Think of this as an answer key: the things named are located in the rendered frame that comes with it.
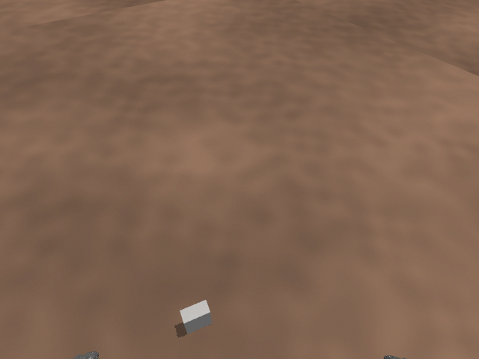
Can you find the carton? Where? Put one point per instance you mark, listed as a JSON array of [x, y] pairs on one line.
[[196, 316]]

